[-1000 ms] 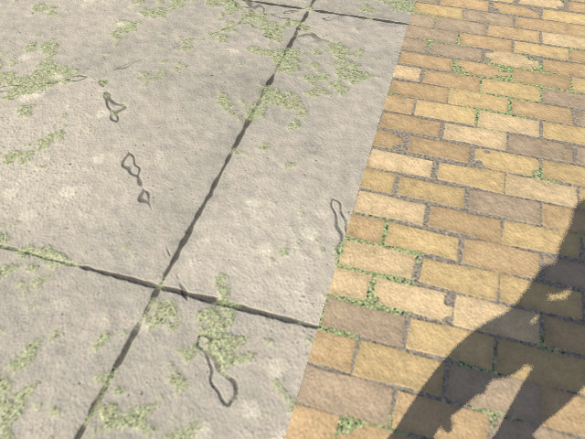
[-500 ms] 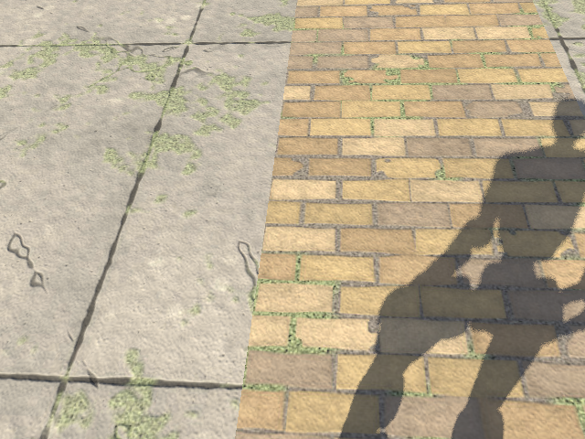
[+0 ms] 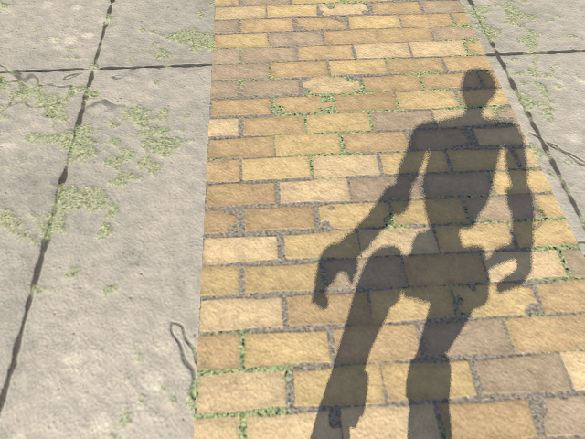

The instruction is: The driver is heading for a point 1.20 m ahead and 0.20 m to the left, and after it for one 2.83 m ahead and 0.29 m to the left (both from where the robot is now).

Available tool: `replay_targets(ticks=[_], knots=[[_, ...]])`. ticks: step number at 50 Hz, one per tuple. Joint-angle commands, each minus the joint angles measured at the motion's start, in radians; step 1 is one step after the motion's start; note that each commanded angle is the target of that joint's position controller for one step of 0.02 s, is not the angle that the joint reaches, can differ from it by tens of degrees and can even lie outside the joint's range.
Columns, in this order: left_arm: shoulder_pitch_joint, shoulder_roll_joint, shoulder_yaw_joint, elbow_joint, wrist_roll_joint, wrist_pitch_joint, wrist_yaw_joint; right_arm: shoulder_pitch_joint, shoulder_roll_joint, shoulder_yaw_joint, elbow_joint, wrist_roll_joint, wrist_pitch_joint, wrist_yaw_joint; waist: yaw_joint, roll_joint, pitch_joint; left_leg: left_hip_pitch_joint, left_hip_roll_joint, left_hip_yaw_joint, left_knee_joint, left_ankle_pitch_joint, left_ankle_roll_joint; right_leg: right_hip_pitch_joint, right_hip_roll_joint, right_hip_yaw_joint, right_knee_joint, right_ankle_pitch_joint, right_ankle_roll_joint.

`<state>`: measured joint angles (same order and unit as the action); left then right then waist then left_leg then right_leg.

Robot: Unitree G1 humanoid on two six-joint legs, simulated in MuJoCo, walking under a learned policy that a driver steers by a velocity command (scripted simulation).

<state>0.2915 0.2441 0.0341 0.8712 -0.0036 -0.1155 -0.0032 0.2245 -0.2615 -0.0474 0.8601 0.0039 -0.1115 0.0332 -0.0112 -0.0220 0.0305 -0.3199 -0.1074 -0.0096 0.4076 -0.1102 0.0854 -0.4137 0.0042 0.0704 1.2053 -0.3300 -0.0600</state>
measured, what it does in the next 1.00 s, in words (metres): walks ahead, turning left: right foot, then left foot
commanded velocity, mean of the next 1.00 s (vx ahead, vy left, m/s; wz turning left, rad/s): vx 0.50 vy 0.00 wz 0.35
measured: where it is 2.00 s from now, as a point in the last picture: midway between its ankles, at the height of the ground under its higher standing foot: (226, 243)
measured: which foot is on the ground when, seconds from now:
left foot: down 0.00-0.34, up 0.36-0.82, down 0.84-1.00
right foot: up 0.00-0.30, down 0.32-0.84, up 0.86-1.00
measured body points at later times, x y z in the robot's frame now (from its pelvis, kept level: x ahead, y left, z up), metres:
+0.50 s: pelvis +0.27 -0.04 +0.01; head +0.29 -0.04 +0.46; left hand +0.32 +0.26 -0.09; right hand +0.44 -0.28 -0.11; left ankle +0.20 +0.09 -0.65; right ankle +0.32 -0.13 -0.74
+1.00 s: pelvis +0.49 +0.12 +0.00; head +0.52 +0.14 +0.45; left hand +0.43 +0.39 -0.14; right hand +0.73 -0.06 -0.09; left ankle +0.50 +0.21 -0.74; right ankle +0.50 -0.07 -0.64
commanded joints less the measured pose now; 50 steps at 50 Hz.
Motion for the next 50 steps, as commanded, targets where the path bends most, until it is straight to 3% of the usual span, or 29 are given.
replay_targets(ticks=[1,5,8,11,14,15,16,17,18,19,20,21,22,24,28,31,35,38,40,41,42,43,44,45,46,47,48,50], knots=[[0.013,0.086,0.025,-0.088,0.017,-0.019,0.010,-0.009,-0.085,-0.011,-0.070,0.000,-0.007,-0.002,0.041,0.048,-0.052,0.147,0.266,-0.382,-0.241,0.053,0.201,-0.190,-0.101,0.032,-0.087,0.053,0.019],[-0.137,0.061,0.012,-0.152,0.025,-0.007,0.024,0.072,-0.145,-0.029,-0.059,0.012,-0.001,-0.028,0.004,0.066,-0.012,0.036,0.226,-0.282,-0.255,0.108,0.190,-0.165,-0.077,-0.012,-0.385,0.217,0.078],[-0.254,0.051,0.004,-0.186,0.013,-0.012,0.016,0.133,-0.156,-0.034,-0.050,0.022,0.013,-0.039,-0.041,0.092,-0.015,0.003,0.190,-0.256,-0.222,0.072,0.146,-0.063,-0.020,-0.025,-0.591,0.391,0.094],[-0.314,0.079,0.011,-0.216,-0.003,-0.017,0.009,0.183,-0.144,-0.032,-0.042,0.030,0.027,-0.043,-0.057,0.104,-0.022,0.065,0.216,-0.327,-0.165,0.003,0.128,-0.022,0.001,0.000,-0.677,0.393,0.099],[-0.292,0.126,0.029,-0.226,-0.008,-0.032,0.003,0.164,-0.152,-0.038,-0.059,0.026,0.042,-0.051,-0.017,0.127,-0.033,0.139,0.238,-0.415,-0.069,-0.022,0.104,0.054,0.003,0.014,-0.758,0.286,0.070],[-0.222,0.143,0.040,-0.208,-0.006,-0.036,0.006,0.150,-0.136,-0.034,-0.068,0.023,0.046,-0.052,0.021,0.131,-0.058,0.132,0.211,-0.414,-0.006,-0.001,0.084,0.149,-0.003,0.005,-0.796,0.262,0.046],[-0.100,0.179,0.055,-0.189,0.004,-0.040,0.012,0.128,-0.099,-0.021,-0.086,0.015,0.044,-0.049,0.082,0.110,-0.142,0.070,0.164,-0.369,0.154,0.009,0.052,0.337,-0.080,0.056,-0.791,0.238,0.001],[0.074,0.247,0.071,-0.169,0.008,-0.035,0.021,0.145,-0.026,0.002,-0.110,-0.005,0.040,-0.047,0.132,-0.045,-0.289,-0.079,0.076,-0.244,0.467,-0.216,0.009,0.597,-0.276,0.246,-0.785,0.208,-0.065],[0.114,0.293,0.085,-0.137,0.012,-0.017,0.012,0.273,-0.008,0.011,-0.145,0.035,0.028,-0.044,0.057,-0.390,-0.351,-0.403,0.013,-0.150,0.718,-0.493,-0.019,0.790,-0.461,0.690,-0.880,-0.008,-0.211],[0.060,0.180,0.063,-0.166,0.007,-0.016,0.006,0.252,-0.120,-0.012,-0.113,0.049,0.032,-0.049,0.073,-0.211,-0.240,-0.494,0.094,-0.182,0.845,-0.432,-0.033,0.698,-0.433,0.670,-0.910,-0.116,-0.186],[0.024,0.128,0.049,-0.174,0.004,-0.013,0.006,0.158,-0.152,-0.024,-0.124,0.040,0.040,-0.048,0.087,-0.102,-0.137,-0.503,0.124,-0.164,0.870,-0.334,-0.040,0.588,-0.386,0.491,-0.911,-0.041,-0.143],[-0.028,0.117,0.042,-0.178,0.007,-0.011,0.002,0.126,-0.131,-0.024,-0.129,0.029,0.047,-0.047,0.062,-0.025,-0.086,-0.458,0.156,-0.146,0.849,-0.259,-0.054,0.476,-0.334,0.369,-0.938,0.088,-0.123],[-0.061,0.100,0.038,-0.172,0.009,-0.008,-0.001,0.098,-0.119,-0.029,-0.142,0.019,0.051,-0.044,0.043,-0.034,-0.048,-0.443,0.181,-0.140,0.805,-0.215,-0.060,0.408,-0.295,0.288,-0.964,0.162,-0.117],[-0.072,0.099,0.039,-0.156,0.014,-0.012,-0.004,0.094,-0.079,-0.026,-0.158,0.025,0.063,-0.031,0.023,-0.078,-0.028,-0.389,0.209,-0.106,0.780,-0.166,-0.068,0.323,-0.251,0.160,-1.012,0.257,-0.111],[-0.043,0.141,0.057,-0.121,0.009,-0.019,-0.002,0.024,-0.057,-0.022,-0.212,0.019,0.071,-0.023,0.024,-0.043,-0.018,-0.450,0.224,-0.102,0.674,-0.063,-0.087,0.336,-0.262,0.028,-1.044,0.440,-0.140],[-0.038,0.165,0.062,-0.105,0.008,-0.009,0.004,-0.045,-0.050,-0.017,-0.239,0.020,0.065,-0.008,0.042,-0.038,-0.010,-0.432,0.219,-0.074,0.505,0.080,-0.082,0.356,-0.246,-0.071,-1.047,0.466,-0.121],[0.030,0.192,0.064,-0.070,-0.006,0.006,0.007,-0.187,-0.029,-0.004,-0.296,0.018,0.058,0.015,0.092,-0.024,0.032,-0.384,0.195,-0.009,0.322,0.139,-0.056,0.385,-0.258,-0.139,-1.040,0.444,-0.105],[0.085,0.209,0.064,-0.029,-0.026,0.023,-0.001,-0.246,-0.035,-0.002,-0.336,0.020,0.053,0.025,0.087,-0.031,0.060,-0.354,0.167,0.020,0.237,0.015,-0.016,0.448,-0.295,-0.126,-1.011,0.496,-0.107],[0.077,0.238,0.066,-0.014,-0.036,0.036,0.000,-0.204,-0.072,-0.017,-0.337,0.012,0.046,0.025,0.030,-0.068,0.024,-0.231,0.123,0.062,0.178,-0.078,0.019,0.479,-0.299,-0.119,-0.914,0.754,-0.098],[0.062,0.247,0.063,-0.007,-0.038,0.043,0.001,-0.087,-0.108,-0.038,-0.304,0.008,0.043,0.019,-0.047,-0.075,-0.045,-0.052,0.087,0.090,0.118,-0.036,0.043,0.459,-0.273,-0.143,-0.777,0.901,-0.079],[0.067,0.228,0.052,-0.006,-0.035,0.042,0.004,0.076,-0.168,-0.067,-0.253,0.004,0.043,0.007,-0.124,-0.063,-0.149,0.226,0.092,0.075,0.115,0.043,0.069,0.336,-0.226,-0.169,-0.578,0.882,-0.047],[0.080,0.153,0.024,-0.045,-0.009,0.030,0.001,0.249,-0.272,-0.094,-0.224,-0.017,0.049,-0.016,-0.169,0.092,-0.317,0.603,0.351,-0.236,0.138,0.077,0.155,0.019,-0.135,-0.191,-0.204,0.473,0.006],[0.178,0.071,-0.001,-0.041,-0.011,0.008,-0.010,0.242,-0.293,-0.085,-0.231,-0.021,0.048,-0.017,-0.093,0.264,-0.477,0.750,0.552,-0.664,0.001,-0.014,0.263,-0.215,0.010,-0.024,0.057,-0.273,0.036],[0.087,0.187,0.034,-0.038,-0.047,0.001,-0.011,0.224,-0.202,-0.063,-0.229,-0.019,0.042,-0.014,-0.135,0.142,-0.386,0.648,0.521,-0.598,-0.045,-0.046,0.213,-0.291,-0.026,0.079,0.135,-0.243,0.030],[0.021,0.189,0.040,-0.069,-0.057,0.003,-0.009,0.161,-0.169,-0.050,-0.218,-0.008,0.037,-0.011,-0.099,0.139,-0.222,0.501,0.483,-0.416,-0.068,0.005,0.170,-0.335,-0.070,0.045,0.108,-0.153,0.026],[-0.004,0.167,0.038,-0.069,-0.041,0.009,-0.001,0.089,-0.131,-0.040,-0.213,-0.003,0.031,-0.006,-0.057,0.093,-0.153,0.373,0.432,-0.311,-0.101,0.043,0.140,-0.305,-0.110,0.026,0.050,-0.067,0.032],[0.008,0.159,0.045,-0.062,-0.026,0.023,0.004,0.037,-0.096,-0.033,-0.212,-0.004,0.023,0.000,-0.019,0.117,-0.103,0.272,0.390,-0.221,-0.141,0.072,0.120,-0.257,-0.136,0.024,0.009,-0.003,0.038],[0.073,0.115,0.043,-0.038,-0.031,0.055,0.004,-0.002,-0.070,-0.034,-0.196,-0.012,0.001,0.002,0.026,0.131,-0.086,0.169,0.360,-0.126,-0.216,0.097,0.115,-0.166,-0.153,0.026,-0.001,0.086,0.047]])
